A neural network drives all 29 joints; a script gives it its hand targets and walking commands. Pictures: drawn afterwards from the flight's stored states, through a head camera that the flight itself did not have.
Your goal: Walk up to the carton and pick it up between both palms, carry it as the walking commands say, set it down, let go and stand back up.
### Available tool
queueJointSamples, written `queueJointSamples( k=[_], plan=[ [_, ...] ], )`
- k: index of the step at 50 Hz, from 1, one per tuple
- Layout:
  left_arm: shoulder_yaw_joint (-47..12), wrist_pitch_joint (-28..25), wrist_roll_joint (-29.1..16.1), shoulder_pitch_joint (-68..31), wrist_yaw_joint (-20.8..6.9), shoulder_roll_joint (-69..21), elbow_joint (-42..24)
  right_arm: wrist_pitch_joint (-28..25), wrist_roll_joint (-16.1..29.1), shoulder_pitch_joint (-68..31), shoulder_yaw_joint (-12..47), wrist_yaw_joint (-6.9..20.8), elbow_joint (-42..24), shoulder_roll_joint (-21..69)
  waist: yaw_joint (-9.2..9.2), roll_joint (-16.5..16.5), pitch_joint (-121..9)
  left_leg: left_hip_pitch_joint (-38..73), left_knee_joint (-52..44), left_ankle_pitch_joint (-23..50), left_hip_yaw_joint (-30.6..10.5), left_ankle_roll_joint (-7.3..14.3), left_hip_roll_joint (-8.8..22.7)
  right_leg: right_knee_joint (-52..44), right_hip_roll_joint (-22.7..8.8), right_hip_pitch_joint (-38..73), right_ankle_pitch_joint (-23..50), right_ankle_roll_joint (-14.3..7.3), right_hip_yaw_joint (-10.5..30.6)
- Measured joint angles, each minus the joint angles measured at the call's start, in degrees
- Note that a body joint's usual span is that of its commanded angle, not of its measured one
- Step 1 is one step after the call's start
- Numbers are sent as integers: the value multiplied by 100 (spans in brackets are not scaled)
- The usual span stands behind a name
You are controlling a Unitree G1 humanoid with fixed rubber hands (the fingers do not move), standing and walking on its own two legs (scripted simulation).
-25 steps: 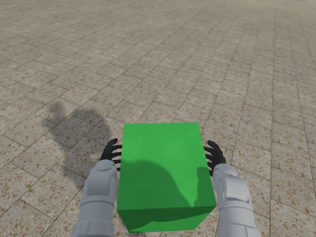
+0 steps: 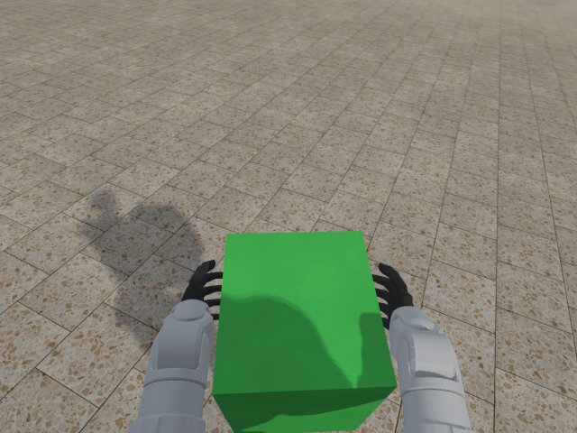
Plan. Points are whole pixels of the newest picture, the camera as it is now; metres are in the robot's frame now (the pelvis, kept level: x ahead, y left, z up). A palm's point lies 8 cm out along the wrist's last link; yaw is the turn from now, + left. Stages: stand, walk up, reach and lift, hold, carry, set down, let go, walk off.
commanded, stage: reach and lift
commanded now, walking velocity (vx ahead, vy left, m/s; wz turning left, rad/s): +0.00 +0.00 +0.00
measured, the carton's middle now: (295, 338) +0.29 -0.01 -0.03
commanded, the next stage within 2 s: hold in 0.08 s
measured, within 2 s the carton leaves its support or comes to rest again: neither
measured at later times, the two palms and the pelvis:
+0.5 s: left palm (191, 315) +0.28 +0.15 +0.04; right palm (398, 321) +0.28 -0.15 +0.05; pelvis -0.01 +0.00 +0.00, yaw +0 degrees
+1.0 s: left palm (193, 316) +0.28 +0.14 +0.04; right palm (400, 323) +0.28 -0.15 +0.05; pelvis -0.01 +0.00 +0.00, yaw +0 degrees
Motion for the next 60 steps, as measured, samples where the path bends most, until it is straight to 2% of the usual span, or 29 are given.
queueJointSamples(
  k=[36, 60],
  plan=[
    [43, 36, 28, -84, 5, -21, 144, 15, 19, -48, -109, -21, 145, 10, 0, -23, -2, -18, 178, -48, 61, 50, -28, 205, -20, -43, -53, 45, 65],
    [-23, 74, 26, 25, -25, 6, 40, 45, 59, 44, 10, -65, 83, -11, 40, -2, 14, 37, 128, -36, 7, -2, -1, 195, 14, 2, -66, 2, 22]
  ],
)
